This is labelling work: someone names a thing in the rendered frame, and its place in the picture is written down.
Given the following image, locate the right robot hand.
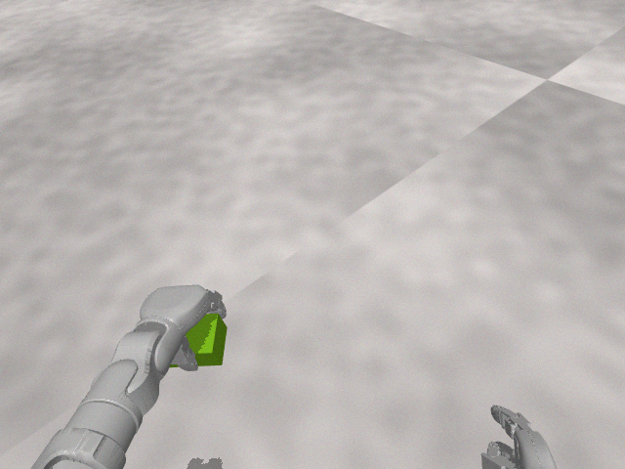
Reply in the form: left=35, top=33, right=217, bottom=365
left=481, top=405, right=557, bottom=469

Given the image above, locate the small box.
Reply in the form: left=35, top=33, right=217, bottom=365
left=170, top=314, right=227, bottom=367

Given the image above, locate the left robot arm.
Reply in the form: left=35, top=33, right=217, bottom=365
left=30, top=317, right=182, bottom=469

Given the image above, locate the left robot hand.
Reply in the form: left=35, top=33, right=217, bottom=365
left=140, top=285, right=227, bottom=371

